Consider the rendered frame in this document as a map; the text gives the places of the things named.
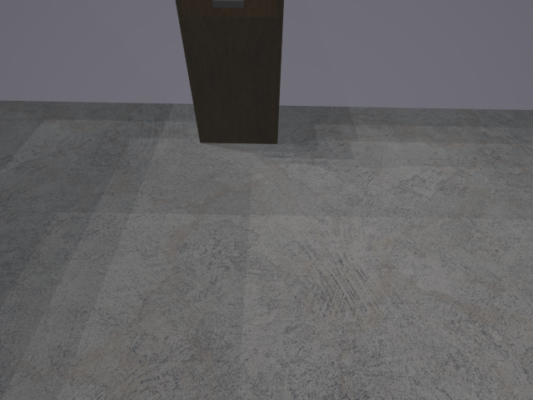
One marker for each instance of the drawer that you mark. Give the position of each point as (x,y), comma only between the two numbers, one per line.
(252,8)

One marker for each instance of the cabinet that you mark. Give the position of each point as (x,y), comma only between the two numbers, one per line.
(234,69)

